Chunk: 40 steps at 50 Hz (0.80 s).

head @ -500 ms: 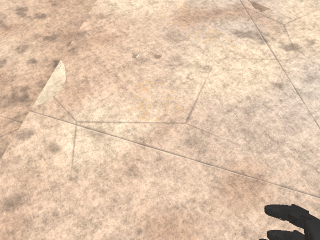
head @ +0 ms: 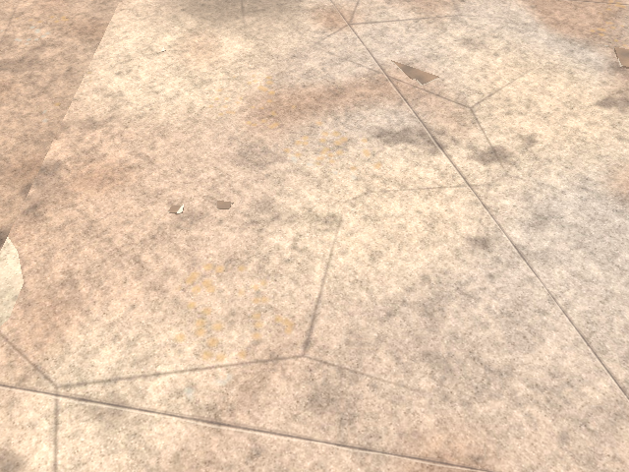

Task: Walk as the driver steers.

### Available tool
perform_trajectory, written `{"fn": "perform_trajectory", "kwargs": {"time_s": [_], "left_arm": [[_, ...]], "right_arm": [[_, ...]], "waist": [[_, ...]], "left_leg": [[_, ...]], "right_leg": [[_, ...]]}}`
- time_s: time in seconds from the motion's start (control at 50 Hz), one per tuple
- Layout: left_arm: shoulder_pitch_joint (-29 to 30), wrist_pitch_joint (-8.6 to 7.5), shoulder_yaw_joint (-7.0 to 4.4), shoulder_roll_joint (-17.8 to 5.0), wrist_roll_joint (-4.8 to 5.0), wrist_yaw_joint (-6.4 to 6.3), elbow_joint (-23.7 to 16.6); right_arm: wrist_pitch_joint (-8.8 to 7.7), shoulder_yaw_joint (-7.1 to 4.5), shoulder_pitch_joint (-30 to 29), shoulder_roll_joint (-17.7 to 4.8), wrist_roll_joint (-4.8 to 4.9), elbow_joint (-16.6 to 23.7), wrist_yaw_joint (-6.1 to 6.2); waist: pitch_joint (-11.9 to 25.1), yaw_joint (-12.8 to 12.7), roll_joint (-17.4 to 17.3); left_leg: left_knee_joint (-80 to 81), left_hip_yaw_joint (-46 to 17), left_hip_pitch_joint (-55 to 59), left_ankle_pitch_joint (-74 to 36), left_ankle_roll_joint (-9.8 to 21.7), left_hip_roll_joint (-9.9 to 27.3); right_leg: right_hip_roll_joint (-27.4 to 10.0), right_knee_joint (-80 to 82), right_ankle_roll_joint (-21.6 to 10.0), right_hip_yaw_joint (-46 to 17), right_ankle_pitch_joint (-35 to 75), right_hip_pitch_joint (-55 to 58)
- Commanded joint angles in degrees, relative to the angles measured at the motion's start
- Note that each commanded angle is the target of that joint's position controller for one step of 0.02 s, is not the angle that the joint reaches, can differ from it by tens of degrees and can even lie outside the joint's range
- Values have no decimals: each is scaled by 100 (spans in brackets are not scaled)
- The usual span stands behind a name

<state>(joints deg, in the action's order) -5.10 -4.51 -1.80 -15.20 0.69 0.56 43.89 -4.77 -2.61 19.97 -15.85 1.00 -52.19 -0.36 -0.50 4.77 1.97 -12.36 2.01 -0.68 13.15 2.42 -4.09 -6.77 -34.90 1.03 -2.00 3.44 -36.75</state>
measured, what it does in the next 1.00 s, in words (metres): walks ahead: right foot, then left foot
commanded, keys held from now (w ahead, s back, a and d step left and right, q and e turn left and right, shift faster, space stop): w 0.62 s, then w+e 0.38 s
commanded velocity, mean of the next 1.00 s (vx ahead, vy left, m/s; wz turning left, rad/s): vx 0.50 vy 0.00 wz -0.12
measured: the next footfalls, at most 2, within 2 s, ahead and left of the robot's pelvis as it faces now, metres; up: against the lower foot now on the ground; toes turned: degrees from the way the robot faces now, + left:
right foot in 0.10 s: +0.24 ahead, -0.15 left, +0.00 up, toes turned -2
left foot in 0.66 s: +0.54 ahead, +0.09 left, +0.00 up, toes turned +2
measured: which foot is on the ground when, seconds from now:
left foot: down 0.00-0.12, up 0.14-0.64, down 0.66-1.00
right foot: up 0.00-0.08, down 0.10-0.68, up 0.70-1.00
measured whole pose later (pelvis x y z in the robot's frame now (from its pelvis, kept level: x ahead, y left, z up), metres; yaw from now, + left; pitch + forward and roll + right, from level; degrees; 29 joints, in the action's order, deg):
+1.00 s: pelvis +0.55 +0.00 +0.00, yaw -8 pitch +0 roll +2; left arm -11.0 -2.2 -4.2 -16.3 1.3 0.1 46.9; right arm -5.8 -3.3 16.6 -14.5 -1.0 -53.7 -0.1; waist -1.2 2.9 2.4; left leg -12.6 11.1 -0.8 12.3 3.0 -2.8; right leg -7.0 -48.7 -0.7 -4.4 0.3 -40.1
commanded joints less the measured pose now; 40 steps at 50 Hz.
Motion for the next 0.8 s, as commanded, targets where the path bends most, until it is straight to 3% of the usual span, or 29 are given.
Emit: {"fn": "perform_trajectory", "kwargs": {"time_s": [0.02, 0.06, 0.08, 0.1, 0.12, 0.14, 0.16, 0.18, 0.2, 0.22, 0.24, 0.28, 0.34, 0.44, 0.54, 0.6, 0.62, 0.64, 0.66, 0.68, 0.7, 0.72, 0.74, 0.76, 0.78, 0.8], "left_arm": [[660, -125, -78, -447, 36, 106, -576], [422, -154, -124, -585, 41, 145, -569], [-34, -167, -198, -713, 31, 139, -460], [-938, -169, -351, -1007, 17, 96, -191], [-2027, -142, -478, -1496, -46, 41, -15], [-2185, -110, -539, -1808, -74, 92, 115], [-2060, -125, -375, -1160, -38, 112, 13], [-1636, -137, -298, -944, -44, 96, -62], [-1244, -135, -261, -860, -68, 97, -132], [-1006, -138, -230, -725, -89, 107, -156], [-907, -159, -204, -648, -134, 108, -155], [-926, -215, -214, -638, -98, 116, -84], [-1127, -218, -266, -799, -73, 58, 82], [-1459, -128, -277, -892, -28, -42, 308], [-1881, -4, -313, -967, 23, -79, 622], [-1784, 80, -361, -1058, 40, -123, 682], [-1689, 107, -377, -1116, 34, -134, 669], [-1617, 145, -355, -1075, 30, -136, 662], [-1612, 154, -273, -915, -20, -142, 588], [-2122, 67, -96, -357, -92, -99, 423], [-2287, -52, -49, -240, 27, -78, 543], [-1794, -125, -226, -872, 204, -59, 454], [-1387, -142, -253, -934, 250, -66, 326], [-1201, -107, -265, -856, 191, -102, 301], [-1253, -23, -312, -800, 128, -134, 340], [-1440, 66, -305, -659, 118, -134, 398]], "right_arm": [[45, -229, 174, -1007, 36, 141, 34], [118, -254, 122, -1077, 33, 124, 45], [153, -249, -3, -1089, 28, 144, 48], [175, -182, 7, -913, -22, 169, 51], [155, -31, 73, -563, -181, 358, 61], [16, 117, 734, 15, -77, 402, 13], [-90, -25, 355, -680, 55, 331, -8], [-156, -97, -172, -911, 159, 482, -30], [-166, -81, -410, -831, 112, 516, 0], [-141, -101, -539, -772, 15, 536, 13], [-86, -108, -460, -695, -5, 517, 8], [28, -83, -342, -508, -13, 464, 16], [95, -72, -789, -435, -80, 631, 35], [17, -4, -1714, -257, -65, 874, -42], [-60, 18, -2443, -295, -3, 1162, -180], [-102, -32, -2325, -456, -4, 1187, -259], [-109, -89, -2023, -570, -10, 1112, -254], [-114, -201, -1358, -741, -27, 915, -220], [-113, -339, -343, -1047, -64, 646, -155], [-86, -479, 426, -1631, -182, 537, -89], [-51, -395, 529, -1319, -112, 480, -99], [-54, -284, 150, -958, -61, 522, -85], [-61, -226, -274, -752, -62, 591, -66], [-92, -169, -659, -551, -87, 596, -81], [-144, -126, -907, -379, -128, 600, -92], [-174, -127, -1029, -351, -172, 569, -100]], "waist": [[-374, -20, -449], [-237, -212, -603], [12, -512, -622], [622, -897, -493], [1614, -1226, 308], [2085, -820, 1852], [1739, -1045, 991], [1016, -990, 638], [668, -818, 190], [374, -691, 99], [341, -538, 232], [289, -420, 234], [27, -457, 78], [-221, -745, 132], [-435, -925, 134], [-290, -718, 231], [-83, -530, 317], [312, -160, 276], [1021, 258, 114], [1952, 194, -1028], [2484, 195, -1710], [1514, 237, -1147], [859, 75, -902], [402, -120, -624], [185, -311, -745], [119, -448, -854]], "left_leg": [[200, -852, -79, -833, 893, 1794], [-172, -914, 175, -1389, 779, 1893], [-741, -767, 166, -2269, 666, 1752], [-1880, -489, -136, -2846, 500, 1410], [-3846, -141, -1261, -1463, 258, 1013], [-5501, -289, -3498, 1817, -44, -3], [-6131, -953, -4141, 1904, 26, 313], [-6139, -848, -4408, 1340, 122, 593], [-5902, -689, -4198, 822, 98, 881], [-5554, -657, -4035, 489, 50, 1047], [-5369, -683, -3698, 255, 14, 1177], [-5108, -608, -3496, 75, -88, 1202], [-4370, -565, -3911, -483, -260, 1236], [-2633, -326, -3712, -1813, -293, 1034], [-1849, -298, -3810, -1690, -119, 872], [-1629, -234, -3449, -1111, 104, 742], [-1597, -91, -2930, -925, 197, 580], [-1442, 56, -1905, -984, 333, 402], [-1649, -266, -247, -1153, 565, 731], [-1669, -2456, 2103, -808, 1276, 2266], [-742, -4309, 2599, 81, 1715, 2866], [-524, -3616, 1824, 592, 1382, 2662], [-364, -2751, 964, 551, 1121, 2459], [-98, -2164, 142, 247, 965, 2215], [112, -1660, -369, -66, 826, 1991], [293, -1323, -725, -274, 778, 1885]], "right_leg": [[137, 422, -145, 68, -309, 123], [263, 599, -315, 160, -774, 538], [429, 775, -444, 319, -873, 1198], [482, 773, -637, 352, -856, 2475], [-663, 603, -1034, -947, -648, 4212], [-1609, 1472, -1863, -3656, -2072, 5783], [-1502, 1813, -1684, -3773, -2707, 5561], [-1328, 1855, -1463, -2904, -2373, 4894], [-1100, 1960, -1380, -2283, -1670, 4196], [-897, 2129, -1364, -1844, -1166, 3666], [-760, 2288, -1327, -1551, -853, 3339], [-633, 2525, -1403, -1161, -357, 3069], [-611, 2732, -1468, -766, 165, 3048], [-347, 2873, -1240, -166, -2, 3096], [-683, 2604, -1210, -197, 81, 3881], [-858, 2163, -1079, -229, 868, 4308], [-809, 1799, -1016, -175, 1715, 4335], [-585, 989, -903, -58, 2449, 4128], [-287, -274, -735, 82, 1949, 3292], [514, -2497, -357, 344, -534, 1102], [1032, -3688, -265, -357, -3710, -27], [668, -4104, -341, -681, -3508, -559], [332, -3937, -394, -488, -2953, -602], [113, -3587, -363, -399, -2503, -375], [-60, -3281, -348, -438, -2170, -67], [-130, -3201, -319, -451, -1955, 260]]}}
